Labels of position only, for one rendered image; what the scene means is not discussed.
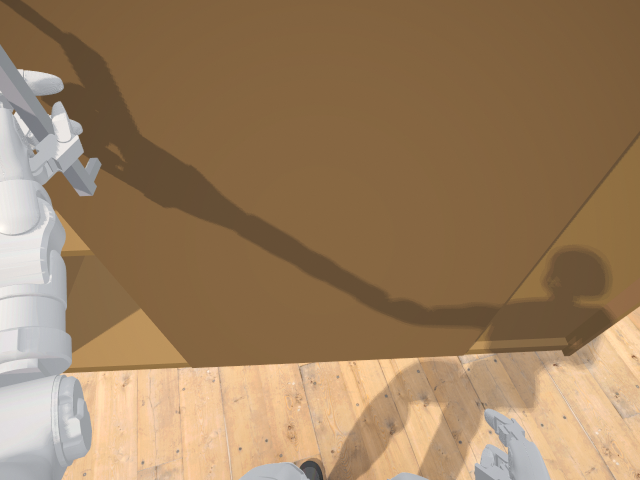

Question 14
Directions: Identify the wardrobe door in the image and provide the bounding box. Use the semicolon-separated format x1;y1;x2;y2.
475;131;640;342
0;0;640;368

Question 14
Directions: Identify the left robot hand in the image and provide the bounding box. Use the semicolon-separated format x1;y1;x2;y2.
0;69;84;185

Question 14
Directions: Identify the robot left forearm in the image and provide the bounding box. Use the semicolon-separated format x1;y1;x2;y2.
0;180;72;388

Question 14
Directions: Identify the right robot hand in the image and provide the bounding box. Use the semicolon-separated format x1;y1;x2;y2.
475;409;551;480

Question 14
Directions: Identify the handle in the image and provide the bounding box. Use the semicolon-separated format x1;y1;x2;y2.
0;45;102;196

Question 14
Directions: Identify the robot left shin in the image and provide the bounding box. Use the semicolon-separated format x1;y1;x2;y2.
281;462;307;479

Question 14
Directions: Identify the robot left upper arm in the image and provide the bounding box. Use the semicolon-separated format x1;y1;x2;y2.
0;374;92;480

